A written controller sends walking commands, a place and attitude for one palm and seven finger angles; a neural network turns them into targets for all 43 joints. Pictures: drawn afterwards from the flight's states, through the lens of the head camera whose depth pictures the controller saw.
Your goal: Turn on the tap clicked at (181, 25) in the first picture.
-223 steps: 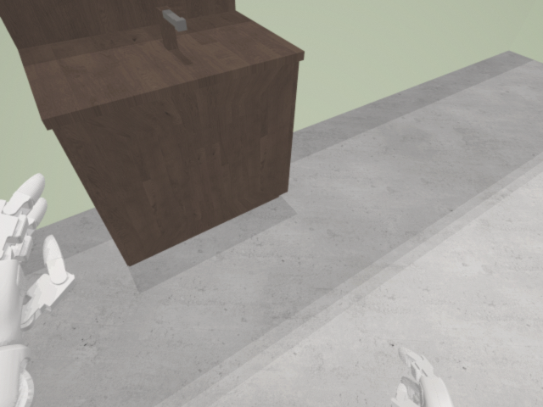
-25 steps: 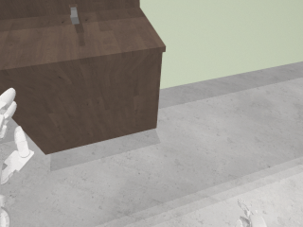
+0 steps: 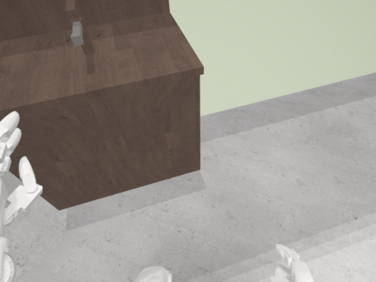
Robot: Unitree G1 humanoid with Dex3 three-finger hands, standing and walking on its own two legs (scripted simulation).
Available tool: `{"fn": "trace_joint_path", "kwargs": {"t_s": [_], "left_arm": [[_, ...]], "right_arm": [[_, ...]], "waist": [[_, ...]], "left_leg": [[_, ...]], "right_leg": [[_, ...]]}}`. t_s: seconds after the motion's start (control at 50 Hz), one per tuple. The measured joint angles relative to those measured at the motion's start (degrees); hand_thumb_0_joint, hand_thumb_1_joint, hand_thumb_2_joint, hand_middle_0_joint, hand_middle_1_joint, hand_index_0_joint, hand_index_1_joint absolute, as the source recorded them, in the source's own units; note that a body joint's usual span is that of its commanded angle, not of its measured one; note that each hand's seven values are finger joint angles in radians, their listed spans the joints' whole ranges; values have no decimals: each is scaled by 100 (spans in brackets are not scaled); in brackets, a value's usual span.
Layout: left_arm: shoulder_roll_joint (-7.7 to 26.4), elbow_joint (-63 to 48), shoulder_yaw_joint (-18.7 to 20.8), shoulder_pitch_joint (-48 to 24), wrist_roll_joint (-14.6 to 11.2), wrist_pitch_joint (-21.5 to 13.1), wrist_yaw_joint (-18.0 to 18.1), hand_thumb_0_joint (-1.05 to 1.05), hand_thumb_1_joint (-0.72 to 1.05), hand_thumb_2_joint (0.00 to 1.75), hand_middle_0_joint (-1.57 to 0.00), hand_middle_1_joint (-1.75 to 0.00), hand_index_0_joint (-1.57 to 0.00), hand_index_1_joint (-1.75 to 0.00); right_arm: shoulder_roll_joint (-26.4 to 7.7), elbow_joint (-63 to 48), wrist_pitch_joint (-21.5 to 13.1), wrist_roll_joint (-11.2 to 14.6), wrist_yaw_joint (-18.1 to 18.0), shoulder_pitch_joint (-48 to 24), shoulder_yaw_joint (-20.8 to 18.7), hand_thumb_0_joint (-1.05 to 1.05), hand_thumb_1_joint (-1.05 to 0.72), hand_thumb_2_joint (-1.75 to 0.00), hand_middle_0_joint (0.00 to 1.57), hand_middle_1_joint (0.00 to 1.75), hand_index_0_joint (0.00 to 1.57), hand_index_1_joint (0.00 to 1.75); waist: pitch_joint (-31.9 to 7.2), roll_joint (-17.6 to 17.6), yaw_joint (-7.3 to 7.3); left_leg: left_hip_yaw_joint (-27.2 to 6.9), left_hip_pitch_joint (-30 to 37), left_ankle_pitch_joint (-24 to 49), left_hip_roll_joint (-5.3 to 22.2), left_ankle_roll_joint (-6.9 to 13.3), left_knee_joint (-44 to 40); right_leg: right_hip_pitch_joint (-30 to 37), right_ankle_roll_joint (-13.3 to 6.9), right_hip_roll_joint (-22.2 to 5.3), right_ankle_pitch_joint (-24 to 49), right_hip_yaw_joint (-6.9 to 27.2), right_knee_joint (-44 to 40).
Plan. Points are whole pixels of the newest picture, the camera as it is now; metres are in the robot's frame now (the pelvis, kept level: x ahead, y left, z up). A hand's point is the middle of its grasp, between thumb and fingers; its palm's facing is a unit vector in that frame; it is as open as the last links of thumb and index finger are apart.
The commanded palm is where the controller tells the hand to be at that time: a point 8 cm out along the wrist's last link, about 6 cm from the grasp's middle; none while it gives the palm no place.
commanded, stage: take the last steps up to it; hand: left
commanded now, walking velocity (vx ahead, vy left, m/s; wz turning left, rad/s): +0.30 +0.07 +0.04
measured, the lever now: (77, 39) +0.75 +0.40 +0.13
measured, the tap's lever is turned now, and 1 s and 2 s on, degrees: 0 0 0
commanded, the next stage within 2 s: come to a stop and stand still in 1.30 s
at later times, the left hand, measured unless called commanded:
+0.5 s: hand (58, 122) +0.34 +0.25 +0.19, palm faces +0.37 -0.82 -0.43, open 7.4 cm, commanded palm +0.28 +0.30 +0.19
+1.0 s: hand (79, 82) +0.46 +0.26 +0.19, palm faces +0.43 -0.82 -0.39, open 7.4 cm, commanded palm +0.40 +0.29 +0.19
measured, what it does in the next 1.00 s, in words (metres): walks ahead: left foot, then right foot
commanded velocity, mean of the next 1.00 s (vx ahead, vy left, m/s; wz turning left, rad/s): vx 0.28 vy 0.05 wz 0.01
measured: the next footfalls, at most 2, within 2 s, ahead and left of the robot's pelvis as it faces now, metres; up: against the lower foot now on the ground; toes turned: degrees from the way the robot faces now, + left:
left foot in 0.24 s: +0.16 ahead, +0.14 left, +0.00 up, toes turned +9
right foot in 0.58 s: +0.23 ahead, -0.11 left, +0.00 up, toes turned -10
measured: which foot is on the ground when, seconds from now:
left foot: up 0.00-0.22, down 0.24-0.58, up 0.60-0.90, down 0.92-1.00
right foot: down 0.00-0.24, up 0.26-0.56, down 0.58-0.92, up 0.94-1.00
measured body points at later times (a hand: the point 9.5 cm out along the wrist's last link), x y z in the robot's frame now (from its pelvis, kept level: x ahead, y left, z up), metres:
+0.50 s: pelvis +0.12 +0.02 +0.01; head +0.15 +0.02 +0.46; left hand +0.31 +0.29 +0.22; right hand +0.28 -0.18 -0.08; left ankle +0.12 +0.14 -0.73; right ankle +0.15 -0.10 -0.70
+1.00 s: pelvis +0.23 +0.01 +0.00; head +0.25 +0.03 +0.45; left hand +0.43 +0.30 +0.21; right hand +0.40 -0.24 -0.07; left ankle +0.27 +0.12 -0.73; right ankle +0.18 -0.09 -0.69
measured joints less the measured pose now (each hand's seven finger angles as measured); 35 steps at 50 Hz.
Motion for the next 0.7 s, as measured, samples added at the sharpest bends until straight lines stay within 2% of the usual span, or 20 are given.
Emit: {"fn": "trace_joint_path", "kwargs": {"t_s": [0.04,0.1,0.18,0.24,0.26,0.3,0.34,0.36,0.42,0.48,0.54,0.58,0.6,0.64,0.68,0.7], "left_arm": [[-37,-77,-13,144,14,-22,13,2,89,90,-21,-30,-21,-30],[22,-308,-29,303,21,-47,54,2,89,90,-21,-30,-21,-30],[130,-606,-18,346,13,-49,154,2,89,90,-21,-30,-21,-30],[188,-704,38,240,1,-75,223,2,89,90,-21,-30,-21,-30],[229,-638,77,105,-11,-91,240,2,89,90,-21,-30,-21,-30],[256,-338,116,-182,-12,-112,239,2,89,90,-21,-30,-21,-30],[259,-124,134,-341,-19,-42,208,2,89,90,-21,-30,-21,-30],[253,-116,137,-347,-21,0,192,2,89,90,-21,-30,-21,-30],[207,-377,105,-96,-42,25,148,2,89,90,-20,-30,-21,-30],[213,-598,57,230,-40,-40,105,2,89,90,-20,-30,-21,-30],[303,-493,90,325,-33,-76,87,2,89,90,-21,-30,-21,-30],[383,-325,143,249,-18,-35,101,2,89,90,-21,-30,-21,-30],[358,-222,137,145,7,-22,107,2,89,90,-21,-30,-21,-30],[172,-14,38,-121,11,32,98,2,89,90,-21,-30,-21,-30],[-28,80,-41,-250,-8,77,80,2,89,90,-21,-30,-21,-30],[-102,81,-65,-241,1,72,76,2,89,90,-21,-30,-21,-30]], "right_arm": [[-99,-56,28,-9,-18,10,-61,2,-90,-90,20,30,21,30],[-217,-220,2,-27,-72,88,-157,2,-90,-90,20,30,21,30],[-336,-414,-82,-35,-137,216,-273,2,-91,-90,20,30,20,30],[-387,-551,-134,-25,-196,281,-322,2,-91,-90,20,30,20,30],[-322,-552,-139,-6,-215,230,-341,2,-91,-90,20,30,20,30],[-157,-524,-154,-5,-222,108,-303,2,-91,-90,20,30,20,30],[30,-491,-202,3,-175,28,-201,1,-91,-90,20,30,20,30],[124,-483,-234,8,-140,11,-142,1,-91,-90,20,30,20,30],[359,-492,-341,1,-37,54,23,1,-90,-90,20,30,20,30],[482,-495,-404,-23,1,188,139,1,-90,-90,20,30,21,30],[502,-440,-393,-29,-23,307,194,1,-90,-90,20,30,21,30],[462,-411,-346,-17,-55,378,202,1,-90,-90,20,30,21,30],[394,-372,-313,-8,-65,365,183,1,-90,-90,20,30,21,30],[208,-155,-230,-2,-58,232,105,1,-90,-90,20,30,21,30],[43,22,-147,3,-32,110,32,2,-90,-90,20,30,21,30],[-28,55,-115,1,-30,71,4,2,-90,-90,20,30,21,30]], "waist": [[1,-103,-44],[20,-294,-53],[23,-458,30],[-64,-440,68],[-43,-529,70],[-51,-585,20],[-104,-543,-75],[-123,-521,-103],[-160,-433,-122],[-166,-293,-83],[-144,-150,-9],[-154,-107,25],[-140,-29,40],[-73,75,79],[-16,20,107],[0,-19,86]], "left_leg": [[80,-211,241,47,-18,-272],[276,-147,491,120,25,-1428],[514,380,750,72,99,-2900],[641,955,1206,14,219,-3744],[691,958,1246,-34,278,-3592],[721,959,949,-59,340,-3337],[671,1009,815,-41,352,-3382],[657,1053,823,-23,336,-3466],[663,1220,879,52,279,-3745],[659,1404,848,135,200,-3918],[624,1532,671,209,86,-3816],[570,1481,383,234,12,-3424],[514,1351,157,289,78,-3026],[201,895,-336,187,120,-1759],[41,456,-335,4,84,-670],[32,280,-244,-30,60,-386]], "right_leg": [[149,9,-30,65,-8,-250],[330,47,-97,85,-3,-489],[518,161,-157,-108,46,-448],[527,292,-155,-512,113,37],[421,308,-214,-706,238,447],[1,308,-141,-1239,542,1648],[-457,339,-56,-1296,651,2565],[-649,359,-53,-1209,655,2767],[-999,413,-119,-859,572,2521],[-946,449,-163,-542,413,1552],[-606,472,-112,-284,228,553],[-255,413,-63,-61,142,-90],[-246,275,-29,263,105,-74],[-290,80,-20,142,51,255],[-186,34,-48,-6,88,234],[-104,43,-56,-6,96,128]]}}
